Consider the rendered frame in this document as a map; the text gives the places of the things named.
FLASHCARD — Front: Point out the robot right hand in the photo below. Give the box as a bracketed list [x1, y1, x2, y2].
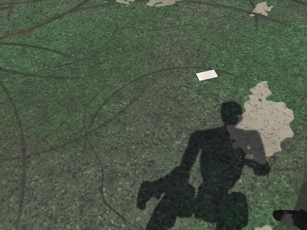
[272, 209, 307, 230]

